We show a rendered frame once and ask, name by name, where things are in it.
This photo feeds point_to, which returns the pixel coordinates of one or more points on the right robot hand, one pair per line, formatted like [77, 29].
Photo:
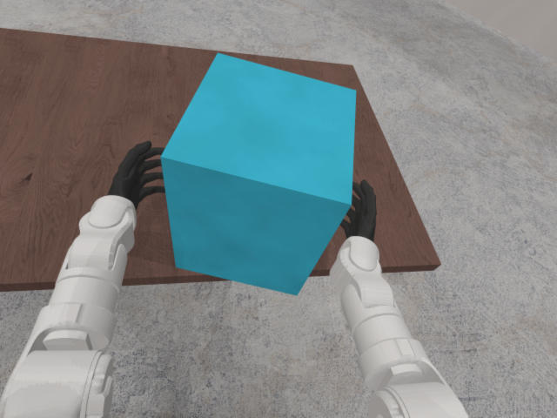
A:
[363, 219]

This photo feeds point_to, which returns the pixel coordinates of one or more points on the right robot forearm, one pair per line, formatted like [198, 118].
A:
[388, 354]

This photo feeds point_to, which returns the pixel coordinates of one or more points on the left robot hand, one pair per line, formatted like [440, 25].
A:
[129, 180]

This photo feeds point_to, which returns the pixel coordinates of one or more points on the left robot upper arm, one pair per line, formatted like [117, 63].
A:
[62, 384]

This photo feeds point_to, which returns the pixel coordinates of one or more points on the right robot upper arm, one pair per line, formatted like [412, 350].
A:
[416, 400]

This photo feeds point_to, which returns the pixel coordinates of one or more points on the table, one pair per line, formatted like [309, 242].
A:
[72, 107]

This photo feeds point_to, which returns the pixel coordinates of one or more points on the left robot forearm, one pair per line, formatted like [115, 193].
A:
[80, 314]

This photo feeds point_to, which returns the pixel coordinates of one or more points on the carton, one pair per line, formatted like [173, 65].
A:
[258, 174]

